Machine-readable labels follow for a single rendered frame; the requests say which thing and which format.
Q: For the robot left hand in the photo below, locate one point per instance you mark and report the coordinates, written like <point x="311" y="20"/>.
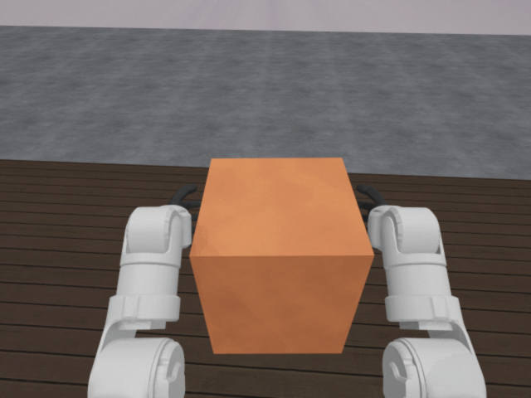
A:
<point x="180" y="195"/>

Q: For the right robot upper arm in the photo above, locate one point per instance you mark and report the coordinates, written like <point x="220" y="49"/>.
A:
<point x="430" y="368"/>

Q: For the left robot upper arm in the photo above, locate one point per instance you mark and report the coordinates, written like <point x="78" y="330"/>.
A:
<point x="142" y="367"/>

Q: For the robot right hand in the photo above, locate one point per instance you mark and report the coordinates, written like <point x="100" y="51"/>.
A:
<point x="375" y="196"/>

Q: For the carton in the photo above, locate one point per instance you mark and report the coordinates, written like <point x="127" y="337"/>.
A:
<point x="280" y="255"/>

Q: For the robot right forearm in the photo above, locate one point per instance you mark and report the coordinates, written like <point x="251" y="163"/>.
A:
<point x="419" y="293"/>

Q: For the robot left forearm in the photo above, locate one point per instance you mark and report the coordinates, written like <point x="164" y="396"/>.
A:
<point x="146" y="296"/>

